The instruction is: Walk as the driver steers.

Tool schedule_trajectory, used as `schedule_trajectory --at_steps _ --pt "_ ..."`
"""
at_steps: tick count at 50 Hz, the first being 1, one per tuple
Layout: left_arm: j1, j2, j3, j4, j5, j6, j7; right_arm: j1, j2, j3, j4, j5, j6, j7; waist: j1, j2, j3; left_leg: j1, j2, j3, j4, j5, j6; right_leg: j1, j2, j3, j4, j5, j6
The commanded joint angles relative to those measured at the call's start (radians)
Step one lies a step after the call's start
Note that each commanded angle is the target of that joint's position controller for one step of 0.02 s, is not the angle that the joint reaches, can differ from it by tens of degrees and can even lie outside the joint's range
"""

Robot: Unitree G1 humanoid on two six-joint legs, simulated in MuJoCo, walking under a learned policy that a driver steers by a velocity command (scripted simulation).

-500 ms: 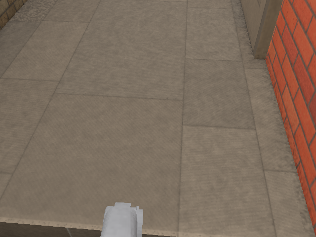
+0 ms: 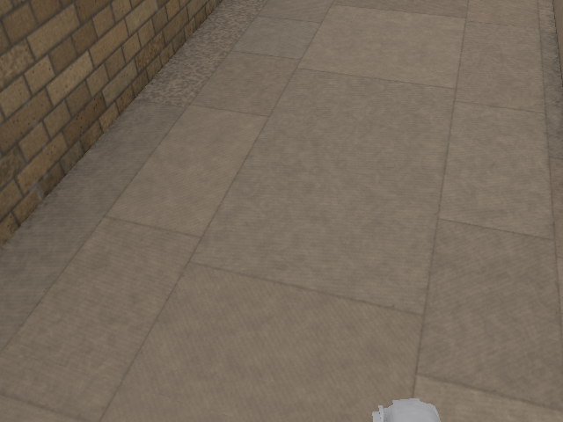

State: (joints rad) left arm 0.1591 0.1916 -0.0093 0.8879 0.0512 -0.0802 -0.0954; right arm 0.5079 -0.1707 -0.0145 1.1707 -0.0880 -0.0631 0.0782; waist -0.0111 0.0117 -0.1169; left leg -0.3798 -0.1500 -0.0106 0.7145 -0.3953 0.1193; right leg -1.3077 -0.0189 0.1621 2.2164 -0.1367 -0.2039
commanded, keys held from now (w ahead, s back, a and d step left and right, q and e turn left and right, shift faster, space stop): w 0.72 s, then w+e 0.28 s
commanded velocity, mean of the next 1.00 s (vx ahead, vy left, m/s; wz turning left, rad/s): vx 0.50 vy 0.00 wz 0.07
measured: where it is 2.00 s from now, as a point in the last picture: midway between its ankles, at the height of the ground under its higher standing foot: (306, 242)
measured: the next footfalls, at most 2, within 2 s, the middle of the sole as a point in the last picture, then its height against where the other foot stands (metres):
right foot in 0.20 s outside the picture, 0.17 m higher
left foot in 0.80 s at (223, 406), level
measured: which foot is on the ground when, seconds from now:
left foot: down 0.00-0.22, up 0.24-0.78, down 0.80-1.00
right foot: up 0.00-0.18, down 0.20-0.82, up 0.84-1.00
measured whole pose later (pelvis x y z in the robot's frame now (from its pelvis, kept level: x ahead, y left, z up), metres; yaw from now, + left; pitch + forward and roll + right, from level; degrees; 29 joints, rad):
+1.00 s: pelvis +0.50 +0.07 +0.20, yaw +1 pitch +1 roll +1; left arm 0.33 0.19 0.05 0.94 0.05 -0.11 -0.06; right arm 0.22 -0.18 -0.09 0.89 -0.06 -0.09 0.00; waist 0.00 0.00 -0.01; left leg -0.20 -0.01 0.16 0.38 -0.20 0.05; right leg -0.54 -0.04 0.07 1.26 -0.23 -0.09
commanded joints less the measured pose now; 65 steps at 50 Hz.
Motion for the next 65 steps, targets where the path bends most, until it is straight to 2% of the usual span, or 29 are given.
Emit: schedule_trajectory --at_steps 1,4,6,9,10,11,12,13,14,15,17,20,22,25,30,36,38,40,41,42,43,44,45,47,49,55,62,63,65 --pt "-0.115 0.003 -0.03 -0.159 0.001 0.014 -0.003 -0.008 -0.065 0.027 -0.028 -0.05 -0.049 -0.003 0.047 -0.062 0.125 -0.163 0.163 -0.272 -0.347 0.056 0.09 -0.009 -0.036 -0.124 -0.148 0.102 -0.026" --pt "-0.33 0.017 -0.04 -0.309 -0.026 0.066 0.019 0.04 -0.124 0.023 -0.05 -0.028 -0.05 0.023 -0.001 0.08 0.145 -0.206 0.247 -0.295 -0.526 0.328 0.153 0.166 -0.081 -0.202 -0.442 0.099 0.061" --pt "-0.255 0.017 -0.04 -0.309 -0.015 0.093 0.011 -0.06 -0.129 0.033 -0.13 0.035 -0.083 0.037 0.073 0.063 0.08 -0.24 0.319 -0.254 -0.515 0.927 0.172 0.503 -0.029 -0.283 -0.669 0.002 0.116" --pt "-0.209 0.099 -0.003 -0.313 -0.015 0.09 -0.007 0.042 -0.305 -0.035 -0.125 0.092 -0.088 0.055 0.072 0.202 0.01 0.243 0.379 -0.224 -0.373 1.651 0.163 0.526 0.089 -0.355 -1.021 -0.277 0.141" --pt "-0.111 0.128 0.017 -0.289 -0.023 0.073 -0.001 0.054 -0.311 -0.055 -0.11 0.072 -0.073 0.06 0.087 0.196 -0.061 0.324 0.378 -0.192 -0.261 1.858 0.141 0.611 0.102 -0.31 -1.05 -0.256 0.113" --pt "0.067 0.163 0.034 -0.237 -0.029 0.062 0.004 0.076 -0.252 -0.061 -0.121 0.041 -0.068 0.057 0.082 0.086 -0.223 0.218 0.34 -0.17 -0.067 1.849 0.083 0.903 0.044 -0.137 -1.048 0.008 0.019" --pt "0.258 0.173 0.043 -0.162 -0.03 0.057 0.014 0.095 -0.18 -0.051 -0.117 0.008 -0.057 0.077 0.13 -0.074 -0.298 -0.089 0.237 -0.206 0.129 1.454 0.062 1.175 -0.072 0.227 -1.302 -0.239 -0.096" --pt "0.451 0.186 0.054 -0.084 0.011 0.056 0.027 -0.036 -0.104 -0.046 -0.127 0.006 -0.032 0.087 0.248 -0.307 -0.217 -0.398 0.025 -0.245 0.616 0.311 0.01 1.275 -0.202 0.623 -1.652 -0.469 -0.189" --pt "0.428 0.166 0.044 -0.077 0.02 0.013 0.042 -0.119 -0.11 -0.053 -0.167 0.056 -0.038 0.076 0.221 -0.262 -0.021 -0.637 0.03 -0.301 0.913 0.297 0.033 1.127 -0.197 0.71 -1.726 -0.811 -0.132" --pt "0.289 0.145 0.045 -0.073 0.011 -0.005 0.049 -0.159 -0.109 -0.05 -0.171 0.062 -0.049 0.05 0.155 -0.194 0.081 -0.688 0.055 -0.296 0.985 0.347 0.042 0.992 -0.211 0.624 -1.717 -0.775 -0.125" --pt "0.135 0.001 0.014 -0.043 -0.011 -0.005 0.049 -0.2 -0.081 -0.03 -0.194 0.038 -0.054 0.011 0.045 -0.023 0.066 -0.653 0.079 -0.284 1.038 0.383 0.054 0.885 -0.182 0.413 -1.719 -0.57 -0.082" --pt "-0.029 -0.08 -0.015 -0.052 -0.019 -0.03 0.054 -0.207 -0.057 -0.008 -0.223 0.035 -0.04 -0.012 -0.066 0.023 0.081 -0.661 0.154 -0.213 0.889 0.373 0.016 0.777 -0.132 0.179 -1.812 -0.396 -0.01" --pt "-0.019 0.046 0.021 -0.088 -0.007 -0.063 0.052 -0.295 -0.126 -0.032 -0.248 0.033 -0.05 -0.003 -0.029 -0.04 0.062 -0.529 0.177 -0.078 0.681 0.387 -0.05 0.753 -0.084 0.001 -1.86 -0.318 0.0" --pt "0.174 0.071 0.022 -0.003 0.034 -0.08 0.052 -0.418 -0.15 -0.053 -0.313 0.002 -0.045 0.016 0.029 -0.107 0.13 -0.463 0.216 -0.024 0.639 0.414 -0.106 0.792 -0.131 0.008 -1.956 -0.171 -0.001" --pt "0.31 0.067 0.026 0.037 0.02 -0.088 0.035 -0.574 -0.073 -0.039 -0.43 0.022 -0.015 0.005 0.069 -0.087 0.157 -0.486 0.254 -0.016 0.175 0.587 -0.071 1.147 -0.213 -0.019 -1.958 0.001 -0.023" --pt "0.346 0.126 0.054 0.068 -0.026 -0.076 0.031 -0.725 -0.103 -0.06 -0.561 0.025 0.015 -0.015 0.111 -0.1 0.2 -0.382 0.208 0.052 -0.132 0.248 -0.062 1.473 -0.279 -0.016 -1.977 0.303 -0.038" --pt "0.32 0.139 0.061 0.065 -0.032 -0.061 0.041 -0.705 -0.099 -0.065 -0.559 0.043 -0.001 -0.024 0.082 -0.098 0.15 -0.21 0.192 0.051 -0.209 0.28 -0.046 1.475 -0.277 -0.023 -1.941 0.472 -0.021" --pt "0.289 0.123 0.064 0.051 -0.017 -0.05 0.048 -0.568 -0.179 -0.104 -0.509 0.08 -0.034 -0.037 0.002 -0.047 0.007 0.214 0.171 0.062 -0.186 0.469 0.029 1.315 -0.172 -0.095 -1.792 0.619 0.067" --pt "0.37 0.01 0.036 0.06 -0.002 -0.052 0.062 -0.422 -0.231 -0.12 -0.477 0.057 -0.037 -0.046 -0.032 0.043 -0.202 0.596 0.307 -0.036 -0.058 0.752 0.152 1.129 -0.083 -0.131 -1.58 0.343 0.146" --pt "0.48 -0.077 0.0 0.016 0.002 -0.059 0.047 -0.175 -0.231 -0.114 -0.425 0.04 -0.035 -0.055 -0.081 0.294 -0.412 1.028 0.532 -0.449 -0.237 0.592 0.337 0.763 0.078 -0.13 -1.334 -0.314 0.203" --pt "0.287 0.028 0.039 0.004 -0.016 -0.047 0.024 -0.011 -0.177 -0.11 -0.34 0.01 -0.041 -0.072 -0.178 0.184 -0.2 0.932 0.533 -0.564 -0.389 0.421 0.236 0.577 0.068 -0.074 -1.071 -0.419 0.18" --pt "0.205 0.06 0.062 0.003 -0.021 -0.047 0.034 -0.073 -0.189 -0.113 -0.315 0.019 -0.05 -0.079 -0.147 0.102 0.015 0.693 0.52 -0.429 -0.421 0.296 0.144 0.515 0.014 -0.038 -0.939 -0.301 0.144" --pt "0.242 0.059 0.067 0.031 -0.008 -0.052 0.049 -0.174 -0.159 -0.109 -0.321 0.029 -0.047 -0.084 -0.083 0.07 0.09 0.49 0.501 -0.318 -0.436 0.292 0.108 0.568 -0.043 -0.027 -0.926 -0.2 0.122" --pt "0.214 0.006 0.057 0.024 0.011 -0.045 0.048 -0.246 -0.047 -0.077 -0.329 0.029 -0.036 -0.08 -0.019 0.044 0.11 0.317 0.477 -0.189 -0.498 0.358 0.096 0.647 -0.075 -0.031 -0.919 -0.066 0.099" --pt "0.169 -0.047 0.045 0.004 -0.009 -0.035 0.027 -0.284 -0.028 -0.072 -0.33 0.018 -0.035 -0.082 0.009 0.016 0.071 0.313 0.452 -0.094 -0.523 0.457 0.097 0.613 -0.07 -0.046 -0.883 -0.052 0.095" --pt "0.055 -0.025 0.05 -0.023 0.002 -0.017 -0.007 -0.254 -0.012 -0.053 -0.271 -0.013 -0.079 -0.077 0.046 0.001 0.152 0.277 0.418 0.147 -0.606 0.679 0.108 0.53 -0.104 -0.053 -1.164 0.184 0.107" --pt "-0.145 0.022 0.06 -0.074 -0.001 0.037 0.017 -0.048 -0.081 -0.041 -0.165 0.01 -0.096 -0.047 -0.007 0.033 0.207 0.535 0.442 0.23 -0.594 0.869 0.082 0.572 -0.052 -0.153 -1.555 0.161 0.102" --pt "-0.224 0.074 0.079 -0.145 -0.136 0.023 0.047 -0.152 -0.249 -0.094 -0.21 0.119 -0.047 -0.098 0.008 0.024 0.206 0.523 0.429 0.269 -0.52 0.89 -0.009 0.581 -0.025 -0.213 -1.512 0.106 0.103" --pt "-0.225 0.072 0.085 -0.166 -0.113 0.027 0.056 -0.137 -0.223 -0.094 -0.221 0.118 -0.019 -0.133 0.03 0.072 0.167 0.526 0.445 0.275 -0.413 1.088 -0.035 0.676 0.004 -0.253 -1.53 0.018 0.081"
Over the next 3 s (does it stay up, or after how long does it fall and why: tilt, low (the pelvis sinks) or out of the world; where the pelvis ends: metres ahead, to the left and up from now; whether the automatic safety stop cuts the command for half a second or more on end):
stays up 1.38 -0.34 0.19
